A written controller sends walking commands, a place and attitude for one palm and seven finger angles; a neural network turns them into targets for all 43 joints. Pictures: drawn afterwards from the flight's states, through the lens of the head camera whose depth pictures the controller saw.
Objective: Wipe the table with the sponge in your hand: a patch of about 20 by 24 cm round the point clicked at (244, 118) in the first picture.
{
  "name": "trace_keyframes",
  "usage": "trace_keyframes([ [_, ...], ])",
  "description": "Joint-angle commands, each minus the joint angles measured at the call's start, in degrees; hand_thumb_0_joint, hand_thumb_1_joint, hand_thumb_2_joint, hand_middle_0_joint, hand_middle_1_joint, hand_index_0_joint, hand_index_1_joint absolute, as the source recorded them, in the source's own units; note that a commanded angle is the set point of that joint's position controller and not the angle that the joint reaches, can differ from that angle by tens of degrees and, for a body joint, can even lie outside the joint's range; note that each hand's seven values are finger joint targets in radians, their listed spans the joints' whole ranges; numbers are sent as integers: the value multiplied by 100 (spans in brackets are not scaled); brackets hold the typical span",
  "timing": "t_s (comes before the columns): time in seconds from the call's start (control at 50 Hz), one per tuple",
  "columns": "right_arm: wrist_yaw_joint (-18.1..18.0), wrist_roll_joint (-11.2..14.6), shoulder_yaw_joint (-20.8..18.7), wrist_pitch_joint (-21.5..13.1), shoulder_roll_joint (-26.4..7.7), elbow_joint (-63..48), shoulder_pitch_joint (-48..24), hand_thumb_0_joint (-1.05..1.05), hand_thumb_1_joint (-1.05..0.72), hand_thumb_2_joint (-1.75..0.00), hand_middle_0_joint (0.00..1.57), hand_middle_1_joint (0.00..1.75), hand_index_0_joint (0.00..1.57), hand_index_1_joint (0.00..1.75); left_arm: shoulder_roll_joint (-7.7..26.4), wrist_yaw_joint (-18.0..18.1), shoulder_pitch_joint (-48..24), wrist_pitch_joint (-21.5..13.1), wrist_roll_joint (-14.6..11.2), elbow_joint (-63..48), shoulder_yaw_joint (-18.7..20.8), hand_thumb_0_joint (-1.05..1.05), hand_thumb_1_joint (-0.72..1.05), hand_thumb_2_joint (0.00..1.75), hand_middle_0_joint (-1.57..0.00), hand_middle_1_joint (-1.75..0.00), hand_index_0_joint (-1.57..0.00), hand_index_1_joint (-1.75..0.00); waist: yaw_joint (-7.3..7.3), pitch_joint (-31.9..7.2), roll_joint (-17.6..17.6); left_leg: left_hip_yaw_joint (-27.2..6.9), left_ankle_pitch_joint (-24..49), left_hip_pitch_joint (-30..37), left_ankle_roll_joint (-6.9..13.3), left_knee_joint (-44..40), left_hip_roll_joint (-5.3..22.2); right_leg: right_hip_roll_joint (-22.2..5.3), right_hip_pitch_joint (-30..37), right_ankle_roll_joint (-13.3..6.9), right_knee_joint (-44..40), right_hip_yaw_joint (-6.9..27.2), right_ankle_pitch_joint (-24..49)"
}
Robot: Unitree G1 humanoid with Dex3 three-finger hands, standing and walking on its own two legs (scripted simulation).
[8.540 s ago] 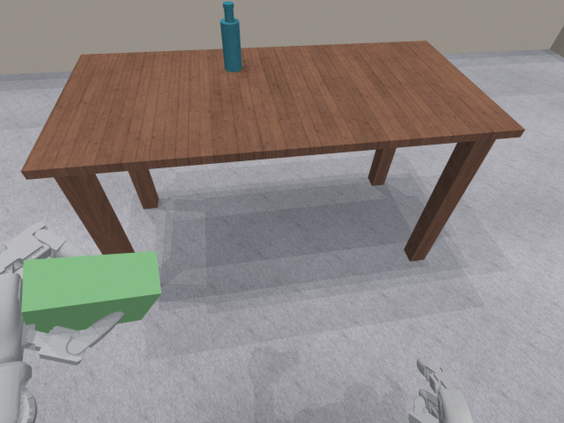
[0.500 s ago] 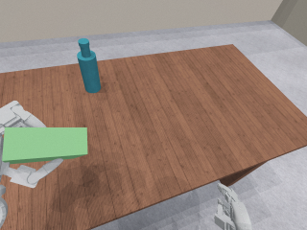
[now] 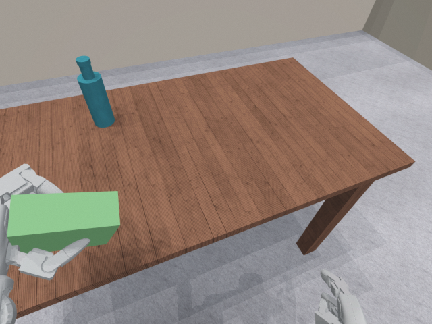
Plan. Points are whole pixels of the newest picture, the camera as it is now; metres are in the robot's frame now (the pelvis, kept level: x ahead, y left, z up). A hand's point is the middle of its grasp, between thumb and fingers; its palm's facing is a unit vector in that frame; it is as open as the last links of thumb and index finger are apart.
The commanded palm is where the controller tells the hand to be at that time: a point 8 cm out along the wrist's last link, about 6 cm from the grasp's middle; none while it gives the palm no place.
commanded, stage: shuffle to correct the standing spot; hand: left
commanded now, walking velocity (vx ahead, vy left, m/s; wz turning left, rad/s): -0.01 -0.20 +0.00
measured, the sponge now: (82, 222) +0.22 +0.22 +0.14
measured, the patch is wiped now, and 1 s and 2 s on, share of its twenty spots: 0.00 0.00 0.00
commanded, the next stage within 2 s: come to a stop and stand still in 0.10 s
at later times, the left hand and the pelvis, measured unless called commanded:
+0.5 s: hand (81, 254) +0.17 +0.19 +0.15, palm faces +0.39 -0.81 -0.43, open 9.3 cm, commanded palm +0.13 +0.22 +0.18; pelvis -0.03 -0.06 +0.01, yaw +1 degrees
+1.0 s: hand (133, 261) +0.17 +0.13 +0.15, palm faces +0.37 -0.80 -0.47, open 9.3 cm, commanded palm +0.11 +0.16 +0.18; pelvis -0.05 -0.12 -0.01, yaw +0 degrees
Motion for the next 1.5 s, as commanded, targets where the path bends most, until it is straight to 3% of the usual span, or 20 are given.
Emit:
trace_keyframes([
  [0.0,-88,-40,-203,-454,-565,-831,-541,0,-90,-90,20,30,20,30,1195,209,-1130,-356,-113,-1422,598,0,10,130,-120,-160,-120,-160,-189,-258,-118,32,-33,629,90,-604,-90,-1422,-615,-34,-1437,1368,-1729],
  [0.14,-11,-67,-349,-482,-663,-974,-620,0,-90,-90,20,30,20,30,1508,116,-665,-643,-10,-1861,1052,0,10,130,-120,-160,-120,-160,-14,-698,1786,-905,2185,204,481,-1753,978,-589,1021,677,84,657,740],
  [0.3,62,132,-346,-365,-716,-969,-264,0,-90,-90,20,30,20,30,1130,216,363,-480,-173,-971,1012,0,10,130,-120,-160,-120,-160,-48,-949,-627,-108,-286,-105,139,499,-376,-1832,974,884,-1957,2261,-366],
  [0.54,7,96,-413,-405,-892,-689,-440,0,-90,-90,20,30,20,30,1067,404,-1096,-527,233,-1388,388,0,10,130,-120,-160,-120,-160,-67,-682,92,-79,621,1326,517,-1879,-32,-727,1041,1709,-1610,1143,138],
  [0.68,88,24,-309,-229,-708,-965,-533,0,-90,-90,20,30,20,30,1113,266,-749,-545,288,-1075,597,0,10,130,-120,-160,-120,-160,-26,-335,762,-460,-173,-109,425,-1914,16,-815,1652,884,-1164,1178,-323],
  [0.78,75,141,-310,-161,-694,-823,-348,0,-90,-90,20,30,20,30,1046,265,-291,-470,96,-693,715,0,10,130,-120,-160,-120,-160,-136,-359,-770,97,-95,795,256,-1136,-400,-1222,730,1454,-2362,1546,-776],
  [0.86,55,108,-287,-226,-790,-615,-482,0,-90,-90,20,30,20,30,862,274,-756,-485,117,-796,388,0,10,130,-120,-160,-120,-160,-268,-445,703,-14,362,1180,475,-2385,-125,-275,1187,1992,-1202,543,827],
  [0.9,85,54,-334,-298,-778,-851,-768,0,-90,-90,20,30,20,30,930,288,-874,-456,175,-952,488,0,10,130,-120,-160,-120,-160,-9,-631,2013,-883,185,-238,854,-2527,839,-418,2100,1496,862,1038,1037],
  [0.96,88,44,-325,-177,-680,-1044,-583,0,-90,-90,20,30,20,30,1076,215,-1024,-394,327,-1163,506,0,10,130,-120,-160,-120,-160,42,-554,696,-584,-328,-709,415,-1428,313,-976,2052,763,-633,1770,-421],
  [1.0,73,150,-415,-201,-633,-977,-512,0,-90,-90,20,30,20,30,1367,228,-941,-364,176,-1384,726,0,10,130,-120,-160,-120,-160,-84,-286,-1392,-30,-778,-31,197,102,-604,-1702,855,1236,-2359,2498,-1397],
  [1.08,104,214,-484,-449,-515,-234,-274,0,-90,-90,20,30,20,30,1430,307,-442,-527,-11,-1203,986,0,10,130,-120,-160,-120,-160,-541,-452,-770,1282,-719,2059,378,-1559,-615,-223,232,3535,-1304,275,1839],
  [1.12,191,-134,-500,-543,-639,-664,-818,0,-90,-90,20,30,20,30,1237,370,9,-507,-48,-879,1025,0,10,130,-120,-160,-120,-160,-591,-521,4761,-2172,228,-28,2163,-2874,2391,363,19,2116,6835,1639,-1159],
  [1.14,181,-343,-364,-478,-248,-1056,-1211,0,-90,-90,20,30,20,30,1246,304,270,-416,242,-737,921,0,10,130,-120,-160,-120,-160,-13,-126,3742,-2380,1504,-1434,1841,-1953,2636,-589,-113,-734,8005,3247,-2304],
  [1.16,197,-156,-416,-341,-322,-820,-1127,0,-90,-90,20,30,20,30,1671,78,-532,-534,394,-1491,1042,0,10,130,-120,-160,-120,-160,204,-159,1959,-626,2044,-729,1042,-1507,1693,-758,-394,-2980,5910,3006,-2312],
  [1.18,293,-74,-554,-157,-678,-835,-288,0,-90,-90,20,30,20,30,1443,-22,-684,-612,248,-1588,969,0,10,130,-120,-160,-120,-160,-127,-190,699,-241,1898,497,532,-789,1279,-761,-1298,-2460,3385,2373,-2310],
  [1.24,246,86,-543,-84,-425,-912,-3,0,-90,-90,20,30,20,30,1858,-40,116,-760,157,-741,1927,0,10,130,-120,-160,-120,-160,91,-432,-1103,-548,-237,-678,247,2193,172,-1025,798,4389,-1067,1871,831],
  [1.3,151,111,-669,-180,-750,-1112,-198,0,-90,-90,20,30,20,30,1548,86,-759,-650,185,-950,1381,0,10,130,-120,-160,-120,-160,-314,-725,-3279,-209,-1056,-1108,30,4238,-570,-1702,653,-2089,-325,2288,2897],
  [1.32,223,237,-714,-284,-934,-1379,-489,0,-90,-90,20,30,20,30,1262,66,-996,-654,95,-1432,1019,0,10,130,-120,-160,-120,-160,-259,-70,-2816,-1052,-736,-1024,93,4426,-330,-2125,-416,-1502,-632,3826,1603],
  [1.36,245,214,-481,-208,-548,-888,-486,0,-90,-90,20,30,20,30,1430,60,25,-726,20,-959,1441,0,10,130,-120,-160,-120,-160,-194,367,234,-611,-46,-1014,46,4442,-306,-2091,-1199,-1093,-658,3790,776],
  [1.48,112,34,-469,-325,-546,-792,-404,0,-90,-90,20,30,20,30,1429,486,-675,-972,211,-1663,1156,0,10,130,-120,-160,-120,-160,-82,-893,-390,-228,-165,-102,248,147,-262,-1623,871,-605,368,2244,2833],
])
